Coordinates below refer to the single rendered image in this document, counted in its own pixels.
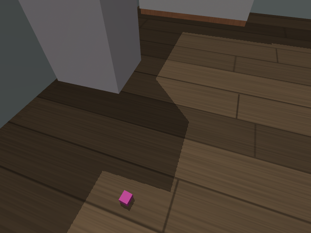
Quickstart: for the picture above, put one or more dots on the small box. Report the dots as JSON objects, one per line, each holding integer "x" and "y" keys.
{"x": 126, "y": 198}

